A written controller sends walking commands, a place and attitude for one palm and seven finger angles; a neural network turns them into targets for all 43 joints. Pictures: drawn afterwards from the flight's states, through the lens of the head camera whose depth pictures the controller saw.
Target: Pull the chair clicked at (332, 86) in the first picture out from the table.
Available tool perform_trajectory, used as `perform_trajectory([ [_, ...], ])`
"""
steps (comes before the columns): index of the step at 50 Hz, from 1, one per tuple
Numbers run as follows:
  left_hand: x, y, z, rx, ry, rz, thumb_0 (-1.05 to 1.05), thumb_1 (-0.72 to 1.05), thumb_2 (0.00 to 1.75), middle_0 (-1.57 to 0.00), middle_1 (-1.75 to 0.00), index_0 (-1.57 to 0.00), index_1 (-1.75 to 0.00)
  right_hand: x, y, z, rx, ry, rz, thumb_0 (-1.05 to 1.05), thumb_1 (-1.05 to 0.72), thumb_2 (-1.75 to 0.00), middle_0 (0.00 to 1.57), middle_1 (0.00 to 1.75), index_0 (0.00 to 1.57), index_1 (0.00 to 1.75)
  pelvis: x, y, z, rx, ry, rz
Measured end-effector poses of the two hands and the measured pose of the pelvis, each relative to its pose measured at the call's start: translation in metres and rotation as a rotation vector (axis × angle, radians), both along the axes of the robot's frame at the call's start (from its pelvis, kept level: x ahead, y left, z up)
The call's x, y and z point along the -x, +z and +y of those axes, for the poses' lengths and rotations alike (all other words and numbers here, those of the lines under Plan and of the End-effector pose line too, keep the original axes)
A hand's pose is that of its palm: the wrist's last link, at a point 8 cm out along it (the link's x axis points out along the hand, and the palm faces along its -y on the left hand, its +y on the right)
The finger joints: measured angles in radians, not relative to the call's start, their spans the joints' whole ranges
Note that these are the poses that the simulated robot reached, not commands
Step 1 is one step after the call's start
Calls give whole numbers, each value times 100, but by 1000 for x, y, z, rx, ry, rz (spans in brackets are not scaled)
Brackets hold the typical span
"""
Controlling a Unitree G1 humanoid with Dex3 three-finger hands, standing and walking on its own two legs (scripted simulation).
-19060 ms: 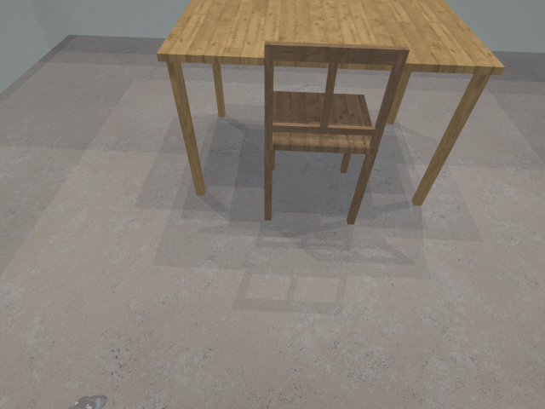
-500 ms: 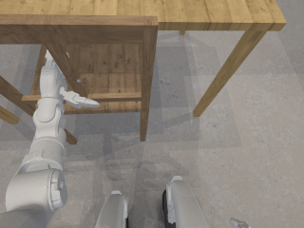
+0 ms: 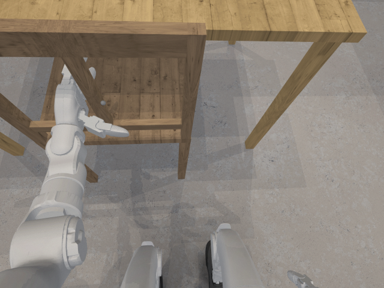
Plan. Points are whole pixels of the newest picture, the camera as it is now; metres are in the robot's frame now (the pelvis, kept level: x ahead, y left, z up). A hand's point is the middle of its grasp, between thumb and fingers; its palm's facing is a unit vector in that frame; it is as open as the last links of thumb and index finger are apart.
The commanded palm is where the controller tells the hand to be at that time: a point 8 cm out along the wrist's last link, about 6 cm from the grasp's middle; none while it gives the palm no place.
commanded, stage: hook a spindle and tug to test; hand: left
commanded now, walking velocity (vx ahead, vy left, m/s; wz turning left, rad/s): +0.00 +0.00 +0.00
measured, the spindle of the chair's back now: (93, 95) +0.50 +0.18 +0.02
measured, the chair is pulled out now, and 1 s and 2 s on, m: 0.00 0.01 0.08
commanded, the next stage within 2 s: step backward, pulling the chair out in 1.30 s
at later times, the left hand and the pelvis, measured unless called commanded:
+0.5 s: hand (102, 101) +0.48 +0.16 +0.03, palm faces +0.01 -1.00 -0.02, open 8.8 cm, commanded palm +0.45 +0.19 +0.03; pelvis +0.01 +0.00 +0.00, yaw +0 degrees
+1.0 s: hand (103, 105) +0.47 +0.16 +0.03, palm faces +0.02 -1.00 -0.01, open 5.4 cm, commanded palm +0.43 +0.19 +0.03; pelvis +0.02 +0.00 +0.01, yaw -1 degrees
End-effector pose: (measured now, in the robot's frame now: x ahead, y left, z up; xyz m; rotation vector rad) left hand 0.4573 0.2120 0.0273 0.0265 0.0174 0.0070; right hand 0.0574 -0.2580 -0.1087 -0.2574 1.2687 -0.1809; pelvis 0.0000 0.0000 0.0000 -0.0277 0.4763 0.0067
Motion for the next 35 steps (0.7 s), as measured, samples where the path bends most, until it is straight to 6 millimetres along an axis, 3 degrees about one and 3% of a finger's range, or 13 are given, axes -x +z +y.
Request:
perform_trajectory([
  [9,0,0,0,2,-6,0,-1,-48,31,-25,-67,-25,-66,-5,1,0,0,1,-8,1,-91,-90,20,30,20,30,-3,1,0,1,0,2],
  [14,1,0,0,10,1,2,-1,-36,36,-34,-94,-33,-93,-7,2,1,-1,-2,-10,1,-91,-90,20,30,20,30,-4,2,0,1,-1,0],
  [23,-1,0,2,5,6,1,-1,5,54,-46,-132,-44,-132,-6,2,0,0,0,1,1,-91,-90,20,30,20,30,-6,2,1,3,1,3],
  [35,-2,1,1,7,16,10,1,68,80,-48,-144,-47,-144,-7,2,3,-11,-5,14,1,-91,-90,20,30,20,30,-10,4,1,4,2,5],
])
